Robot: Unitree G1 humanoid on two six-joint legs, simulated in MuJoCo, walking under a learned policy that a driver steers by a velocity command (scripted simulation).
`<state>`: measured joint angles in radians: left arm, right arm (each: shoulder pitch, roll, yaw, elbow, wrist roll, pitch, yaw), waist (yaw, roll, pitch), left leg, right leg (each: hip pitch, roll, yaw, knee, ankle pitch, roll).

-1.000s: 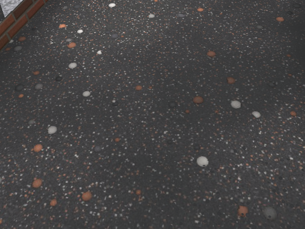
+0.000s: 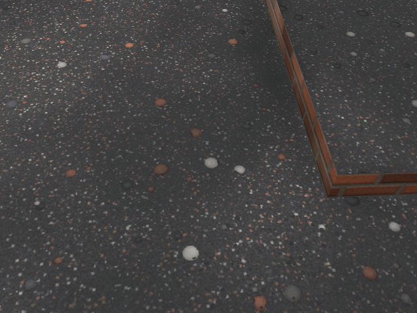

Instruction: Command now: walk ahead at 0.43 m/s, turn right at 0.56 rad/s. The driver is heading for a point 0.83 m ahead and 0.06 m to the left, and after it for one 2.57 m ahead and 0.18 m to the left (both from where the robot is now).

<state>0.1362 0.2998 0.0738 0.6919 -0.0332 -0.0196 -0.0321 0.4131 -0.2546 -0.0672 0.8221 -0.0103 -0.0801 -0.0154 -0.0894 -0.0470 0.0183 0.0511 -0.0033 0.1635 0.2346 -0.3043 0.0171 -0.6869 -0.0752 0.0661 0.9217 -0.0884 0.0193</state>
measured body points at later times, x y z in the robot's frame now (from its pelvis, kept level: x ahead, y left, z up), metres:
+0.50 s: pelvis +0.27 -0.09 +0.00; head +0.28 -0.09 +0.45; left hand +0.37 +0.18 -0.11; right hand +0.37 -0.38 -0.11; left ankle +0.44 +0.10 -0.66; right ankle +0.22 -0.14 -0.74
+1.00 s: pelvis +0.57 -0.05 +0.00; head +0.60 -0.04 +0.45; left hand +0.70 +0.24 -0.09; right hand +0.71 -0.31 -0.10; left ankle +0.56 +0.02 -0.74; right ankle +0.69 -0.22 -0.67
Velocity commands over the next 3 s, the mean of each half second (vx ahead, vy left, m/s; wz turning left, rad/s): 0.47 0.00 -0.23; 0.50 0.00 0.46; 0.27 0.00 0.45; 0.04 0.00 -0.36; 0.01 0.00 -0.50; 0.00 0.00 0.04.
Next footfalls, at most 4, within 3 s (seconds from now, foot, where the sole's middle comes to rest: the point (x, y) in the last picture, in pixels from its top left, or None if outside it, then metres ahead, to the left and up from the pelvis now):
0.18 right None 0.26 -0.15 -0.78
0.76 left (186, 281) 0.60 0.02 -0.78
1.20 right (223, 204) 0.89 -0.13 -0.78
1.56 left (163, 229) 0.79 0.09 -0.78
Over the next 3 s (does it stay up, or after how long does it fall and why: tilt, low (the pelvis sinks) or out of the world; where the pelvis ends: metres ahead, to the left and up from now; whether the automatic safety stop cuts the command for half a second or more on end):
stays up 0.75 -0.06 -0.01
